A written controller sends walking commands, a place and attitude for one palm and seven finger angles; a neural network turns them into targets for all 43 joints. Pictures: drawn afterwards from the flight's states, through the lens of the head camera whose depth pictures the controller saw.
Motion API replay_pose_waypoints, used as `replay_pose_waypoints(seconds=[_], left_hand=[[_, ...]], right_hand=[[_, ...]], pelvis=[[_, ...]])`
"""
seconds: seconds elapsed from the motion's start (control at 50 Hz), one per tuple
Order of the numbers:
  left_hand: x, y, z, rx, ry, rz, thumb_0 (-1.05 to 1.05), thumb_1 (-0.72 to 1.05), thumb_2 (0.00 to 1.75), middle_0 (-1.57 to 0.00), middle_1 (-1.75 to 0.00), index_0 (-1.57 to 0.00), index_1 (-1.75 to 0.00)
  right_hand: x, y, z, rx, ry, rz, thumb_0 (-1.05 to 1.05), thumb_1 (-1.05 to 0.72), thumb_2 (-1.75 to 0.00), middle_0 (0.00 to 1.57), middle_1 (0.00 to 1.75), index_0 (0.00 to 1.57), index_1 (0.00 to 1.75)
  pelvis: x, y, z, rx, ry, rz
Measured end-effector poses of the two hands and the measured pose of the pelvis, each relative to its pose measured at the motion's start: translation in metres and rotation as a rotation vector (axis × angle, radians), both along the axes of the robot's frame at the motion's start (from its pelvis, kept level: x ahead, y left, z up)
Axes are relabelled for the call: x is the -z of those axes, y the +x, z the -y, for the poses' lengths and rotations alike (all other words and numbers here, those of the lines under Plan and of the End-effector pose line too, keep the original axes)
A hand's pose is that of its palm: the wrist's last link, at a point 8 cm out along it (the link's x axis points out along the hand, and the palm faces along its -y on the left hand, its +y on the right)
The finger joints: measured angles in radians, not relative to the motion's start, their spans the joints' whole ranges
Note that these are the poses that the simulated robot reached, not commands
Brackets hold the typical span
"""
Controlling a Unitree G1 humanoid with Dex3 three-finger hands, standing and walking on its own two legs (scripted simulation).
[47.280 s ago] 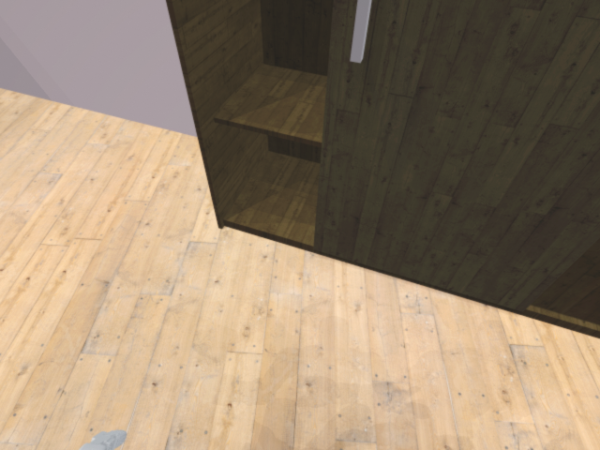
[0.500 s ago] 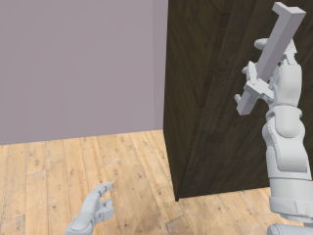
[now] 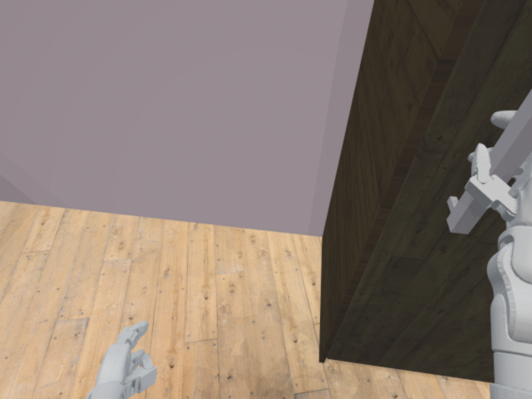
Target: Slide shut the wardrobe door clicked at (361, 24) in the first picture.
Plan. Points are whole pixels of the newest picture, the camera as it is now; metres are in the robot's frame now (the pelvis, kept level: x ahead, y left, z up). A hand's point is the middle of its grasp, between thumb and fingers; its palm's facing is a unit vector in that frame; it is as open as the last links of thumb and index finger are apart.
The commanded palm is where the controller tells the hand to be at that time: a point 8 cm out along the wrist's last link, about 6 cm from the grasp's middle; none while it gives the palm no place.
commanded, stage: stop walking and hold the door there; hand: right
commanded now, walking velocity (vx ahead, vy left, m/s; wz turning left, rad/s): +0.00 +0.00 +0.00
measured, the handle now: (494, 155) +0.39 -0.24 +0.22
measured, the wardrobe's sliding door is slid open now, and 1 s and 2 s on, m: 0.00 0.00 0.00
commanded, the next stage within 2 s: loosen the grip on the handle in 0.48 s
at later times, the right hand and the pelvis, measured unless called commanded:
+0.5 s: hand (478, 177) +0.35 -0.21 +0.21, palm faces +0.31 +0.94 -0.11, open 6.6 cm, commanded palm +0.31 -0.23 +0.21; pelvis +0.00 -0.02 +0.00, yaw +1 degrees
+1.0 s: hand (485, 179) +0.35 -0.22 +0.21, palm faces +0.39 +0.91 -0.13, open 13.6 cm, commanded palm +0.30 -0.25 +0.22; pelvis -0.01 +0.04 +0.00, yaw -7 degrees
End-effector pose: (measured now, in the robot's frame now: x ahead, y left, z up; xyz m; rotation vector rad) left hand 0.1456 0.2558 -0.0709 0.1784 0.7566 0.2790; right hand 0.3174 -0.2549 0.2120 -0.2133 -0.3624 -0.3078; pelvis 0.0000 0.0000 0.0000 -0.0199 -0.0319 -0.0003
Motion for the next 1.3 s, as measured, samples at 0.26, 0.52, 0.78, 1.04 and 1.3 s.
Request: replay_pose_waypoints(seconds=[0.26, 0.52, 0.78, 1.04, 1.3], left_hand=[[0.032, -0.042, 0.049, 0.02, -0.089, -0.127, 0.02, 0.91, 0.9, -0.21, -0.3, -0.21, -0.3], [0.014, 0.009, 0.039, 0.055, -0.05, -0.021, 0.02, 0.91, 0.9, -0.21, -0.3, -0.2, -0.29], [0.0, 0.026, 0.032, 0.274, -0.053, 0.09, 0.02, 0.91, 0.9, -0.2, -0.3, -0.2, -0.29], [0.031, -0.019, -0.022, 0.227, -0.021, -0.088, 0.02, 0.91, 0.9, -0.21, -0.3, -0.21, -0.3], [0.024, 0.023, -0.015, 0.253, -0.004, -0.022, 0.02, 0.91, 0.9, -0.2, -0.3, -0.2, -0.29]], right_hand=[[0.001, 0.001, 0.002, -0.04, 0.02, 0.015, -0.05, -0.68, -0.77, 0.46, 1.45, 0.22, 1.29], [0.002, 0.001, -0.001, -0.023, 0.04, 0.015, -0.04, -0.69, -0.79, 0.44, 1.47, 0.21, 1.28], [0.0, -0.004, 0.006, 0.066, 0.125, 0.001, -0.03, -0.35, -0.64, 0.52, 1.45, 0.3, 1.32], [0.003, -0.004, 0.007, 0.034, 0.005, 0.031, -0.01, 0.43, -0.26, 0.45, 1.38, 0.21, 1.25], [0.008, -0.006, 0.008, -0.015, 0.037, 0.062, -0.01, 0.55, -0.2, 0.42, 1.31, 0.19, 1.08]], pelvis=[[0.003, -0.008, 0.018, -0.018, 0.001, 0.0], [0.002, 0.002, 0.018, -0.015, 0.002, 0.002], [0.0, -0.01, -0.017, 0.1, 0.009, -0.007], [0.003, -0.007, -0.044, 0.123, 0.016, -0.025], [0.004, 0.012, -0.034, 0.114, 0.01, -0.045]])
